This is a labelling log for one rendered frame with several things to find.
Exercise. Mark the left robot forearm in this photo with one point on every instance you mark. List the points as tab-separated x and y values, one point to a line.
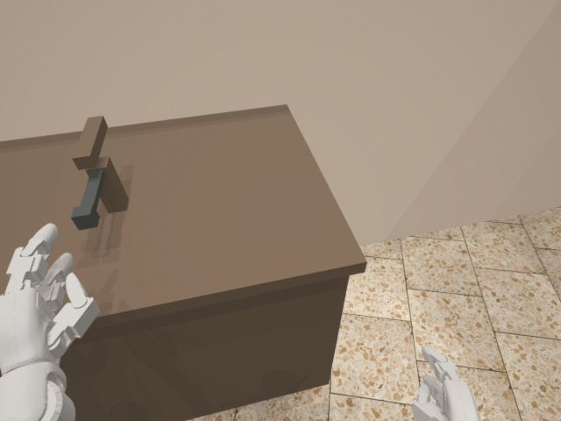
35	392

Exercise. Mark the tap lever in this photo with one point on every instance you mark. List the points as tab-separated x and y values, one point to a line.
85	216

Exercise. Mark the left robot hand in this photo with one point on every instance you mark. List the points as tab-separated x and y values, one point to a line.
30	300

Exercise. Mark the right robot hand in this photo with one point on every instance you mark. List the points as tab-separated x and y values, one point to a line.
454	399

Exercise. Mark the counter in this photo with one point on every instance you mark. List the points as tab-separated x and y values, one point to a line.
220	262

